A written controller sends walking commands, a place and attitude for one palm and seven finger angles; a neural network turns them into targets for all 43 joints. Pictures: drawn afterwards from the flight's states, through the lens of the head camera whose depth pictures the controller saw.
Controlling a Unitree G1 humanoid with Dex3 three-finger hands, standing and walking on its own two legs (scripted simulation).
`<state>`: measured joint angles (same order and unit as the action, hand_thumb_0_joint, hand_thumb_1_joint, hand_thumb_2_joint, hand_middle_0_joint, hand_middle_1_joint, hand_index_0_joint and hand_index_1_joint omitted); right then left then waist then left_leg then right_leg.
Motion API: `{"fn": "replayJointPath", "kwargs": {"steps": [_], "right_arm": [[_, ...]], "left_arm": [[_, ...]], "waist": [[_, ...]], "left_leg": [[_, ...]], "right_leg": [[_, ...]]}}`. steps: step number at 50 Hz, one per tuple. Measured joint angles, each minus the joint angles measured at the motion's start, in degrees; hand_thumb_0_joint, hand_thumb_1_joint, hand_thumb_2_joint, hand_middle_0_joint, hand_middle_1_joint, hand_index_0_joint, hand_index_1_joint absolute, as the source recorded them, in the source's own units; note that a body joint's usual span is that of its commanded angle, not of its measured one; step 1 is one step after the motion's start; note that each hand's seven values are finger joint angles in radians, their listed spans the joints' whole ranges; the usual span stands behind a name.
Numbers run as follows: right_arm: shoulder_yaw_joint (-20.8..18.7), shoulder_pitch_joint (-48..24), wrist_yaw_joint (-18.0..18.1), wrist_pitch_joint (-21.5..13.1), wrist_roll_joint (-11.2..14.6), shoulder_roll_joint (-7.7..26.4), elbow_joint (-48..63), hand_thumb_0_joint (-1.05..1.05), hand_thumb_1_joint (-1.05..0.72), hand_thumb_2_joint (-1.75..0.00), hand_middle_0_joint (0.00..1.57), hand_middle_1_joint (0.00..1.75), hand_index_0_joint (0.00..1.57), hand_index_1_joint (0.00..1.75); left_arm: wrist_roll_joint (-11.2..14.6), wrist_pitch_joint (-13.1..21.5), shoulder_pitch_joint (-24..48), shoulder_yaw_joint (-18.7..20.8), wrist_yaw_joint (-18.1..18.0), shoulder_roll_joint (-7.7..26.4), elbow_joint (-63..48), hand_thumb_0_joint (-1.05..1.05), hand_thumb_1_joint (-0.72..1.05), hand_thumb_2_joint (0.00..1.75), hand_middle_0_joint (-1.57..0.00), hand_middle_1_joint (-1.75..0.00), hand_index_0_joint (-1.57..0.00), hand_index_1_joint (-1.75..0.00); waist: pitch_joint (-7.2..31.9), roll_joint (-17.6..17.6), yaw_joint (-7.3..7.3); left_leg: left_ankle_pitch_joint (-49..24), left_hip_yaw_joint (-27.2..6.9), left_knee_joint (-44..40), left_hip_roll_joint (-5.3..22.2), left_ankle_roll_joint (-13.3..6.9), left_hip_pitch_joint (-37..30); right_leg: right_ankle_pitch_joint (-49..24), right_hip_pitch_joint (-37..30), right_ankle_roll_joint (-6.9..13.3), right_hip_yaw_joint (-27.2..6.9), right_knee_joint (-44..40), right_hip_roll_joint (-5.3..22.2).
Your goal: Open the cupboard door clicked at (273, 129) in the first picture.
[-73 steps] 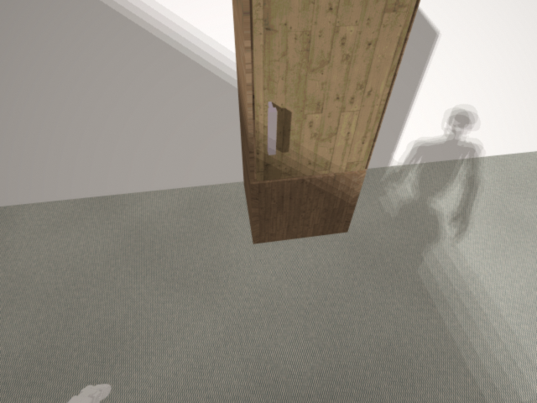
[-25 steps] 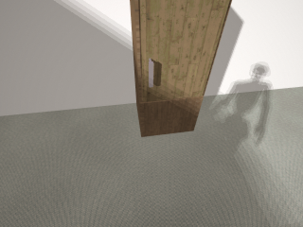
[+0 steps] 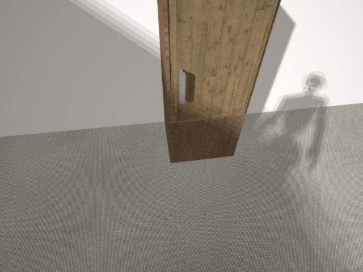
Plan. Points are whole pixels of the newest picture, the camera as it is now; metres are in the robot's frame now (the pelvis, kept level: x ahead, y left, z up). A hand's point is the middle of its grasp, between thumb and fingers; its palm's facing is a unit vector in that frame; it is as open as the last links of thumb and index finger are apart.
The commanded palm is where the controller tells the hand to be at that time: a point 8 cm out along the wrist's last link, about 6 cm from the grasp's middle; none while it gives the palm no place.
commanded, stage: walk to a spot facing it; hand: left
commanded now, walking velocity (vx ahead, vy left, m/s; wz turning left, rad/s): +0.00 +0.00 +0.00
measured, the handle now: (181, 86) +0.90 +0.06 -0.11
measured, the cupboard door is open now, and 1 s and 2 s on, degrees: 0 0 0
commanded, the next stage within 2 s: none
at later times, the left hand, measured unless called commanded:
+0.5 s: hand out of the picture +0.06 +0.18 -0.18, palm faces -0.11 -0.96 -0.27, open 7.4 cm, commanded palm none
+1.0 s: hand out of the picture +0.09 +0.22 -0.18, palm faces -0.34 -0.91 -0.23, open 7.4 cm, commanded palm none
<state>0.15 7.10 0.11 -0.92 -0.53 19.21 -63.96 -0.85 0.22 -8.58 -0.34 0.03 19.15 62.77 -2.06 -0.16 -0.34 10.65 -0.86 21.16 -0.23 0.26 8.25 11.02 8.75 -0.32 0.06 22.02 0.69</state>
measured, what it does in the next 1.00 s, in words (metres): steps on the spot, turning right: left foot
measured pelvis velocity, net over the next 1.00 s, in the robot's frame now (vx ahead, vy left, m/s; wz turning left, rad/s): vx -0.06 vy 0.04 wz -0.45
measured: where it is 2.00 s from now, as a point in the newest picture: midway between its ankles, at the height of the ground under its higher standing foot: outside the picture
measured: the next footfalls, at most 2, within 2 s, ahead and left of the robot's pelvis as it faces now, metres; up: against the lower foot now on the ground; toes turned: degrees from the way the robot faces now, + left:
left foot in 0.82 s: -0.01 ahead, +0.12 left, +0.00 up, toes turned -20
right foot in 1.30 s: -0.12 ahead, -0.10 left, +0.00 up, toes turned -44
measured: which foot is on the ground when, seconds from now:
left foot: down 0.00-0.46, up 0.48-0.80, down 0.82-1.00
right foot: down 0.00-0.84, up 0.86-1.00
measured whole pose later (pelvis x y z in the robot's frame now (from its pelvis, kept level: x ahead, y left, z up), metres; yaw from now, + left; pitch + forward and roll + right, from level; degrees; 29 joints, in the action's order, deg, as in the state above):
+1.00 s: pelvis -0.06 +0.04 +0.00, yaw -26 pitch +0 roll -1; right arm -2.1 11.2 2.4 0.7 -1.1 11.4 -52.3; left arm -2.1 -4.8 -13.8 6.4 1.6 16.8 52.4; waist -1.7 3.2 -2.1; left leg 16.9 5.2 26.4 1.2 -2.1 9.2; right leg 18.6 33.1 -4.4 -3.9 67.1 -2.7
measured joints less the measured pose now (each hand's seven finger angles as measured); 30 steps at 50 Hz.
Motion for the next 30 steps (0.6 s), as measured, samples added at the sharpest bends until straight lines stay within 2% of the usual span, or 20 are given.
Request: {"fn": "replayJointPath", "kwargs": {"steps": [6,10,18,20,24,26,28,30], "right_arm": [[0.1,-0.4,0.0,0.0,0.0,0.0,0.1,0.01,-0.9,-0.9,0.21,0.3,0.21,0.3],[-0.2,-0.8,0.5,0.2,-0.2,-0.3,1.0,0.01,-0.9,-0.9,0.21,0.3,0.21,0.3],[-1.2,0.3,1.1,1.7,-0.3,-4.2,5.4,0.01,-0.91,-0.9,0.21,0.3,0.2,0.3],[-1.5,0.8,1.0,2.0,-0.3,-5.0,6.1,0.01,-0.9,-0.9,0.21,0.3,0.21,0.3],[-2.6,1.7,0.9,3.1,-0.2,-5.1,6.8,0.01,-0.9,-0.9,0.21,0.3,0.21,0.3],[-3.1,1.7,1.1,4.0,-0.2,-5.1,7.0,0.01,-0.91,-0.9,0.21,0.3,0.21,0.3],[-3.4,1.0,0.9,4.3,-0.2,-5.1,7.4,0.01,-0.91,-0.9,0.21,0.3,0.2,0.3],[-3.6,0.4,0.8,4.0,-0.2,-5.2,8.2,0.01,-0.91,-0.9,0.21,0.3,0.2,0.3]], "left_arm": [[0.0,0.0,0.2,0.0,0.0,0.0,-0.1,0.0,0.9,0.9,-0.2,-0.3,-0.2,-0.3],[0.0,-0.8,-0.1,0.4,-0.2,-0.3,-0.9,0.0,0.9,0.9,-0.2,-0.3,-0.2,-0.3],[-0.3,-3.3,-2.5,1.4,0.3,-2.9,-4.5,0.0,0.91,0.9,-0.2,-0.3,-0.2,-0.3],[-0.3,-3.5,-2.9,1.7,0.6,-3.6,-5.5,0.0,0.91,0.9,-0.2,-0.3,-0.2,-0.3],[-0.7,-3.1,-3.8,2.1,1.0,-5.8,-7.4,0.0,0.91,0.9,-0.2,-0.3,-0.2,-0.3],[-0.6,-2.7,-4.4,2.1,0.6,-6.9,-8.3,0.0,0.9,0.9,-0.2,-0.3,-0.2,-0.3],[-0.5,-2.7,-4.9,2.2,0.2,-7.8,-8.9,0.0,0.9,0.9,-0.2,-0.3,-0.2,-0.3],[-0.5,-2.8,-5.5,2.3,0.0,-8.1,-9.2,0.0,0.9,0.89,-0.2,-0.3,-0.2,-0.3]], "waist": [[0.0,0.0,-0.12],[-0.1,-0.1,-0.69],[-1.7,0.9,-0.8],[-2.4,1.2,-0.95],[-3.5,-1.2,-0.66],[-3.6,-1.4,-0.99],[-3.9,-1.2,-1.5],[-3.9,-0.6,-1.6]], "left_leg": [[-0.1,0.1,-0.3,0.1,0.1,-0.3],[0.7,1.2,0.9,0.6,0.2,0.5],[4.2,5.5,7.6,1.8,0.6,4.1],[5.3,6.5,9.9,2.2,0.8,5.0],[10.4,5.8,18.5,4.2,1.7,8.5],[15.6,3.0,28.7,2.5,1.8,12.7],[15.5,1.5,36.1,1.4,1.8,15.8],[13.9,1.1,38.4,0.9,2.0,17.1]], "right_leg": [[-0.1,-0.2,0.1,-0.1,-0.3,-0.1],[0.2,1.2,0.1,-1.2,1.1,-0.6],[3.4,7.9,0.5,-5.4,10.6,-2.1],[4.5,9.7,0.8,-5.4,13.9,-2.3],[6.1,11.4,2.4,-4.5,17.6,-4.2],[5.4,11.9,2.5,-4.7,17.0,-4.3],[3.3,11.7,2.5,-5.7,14.3,-4.7],[1.0,11.6,2.5,-7.1,11.4,-5.0]]}}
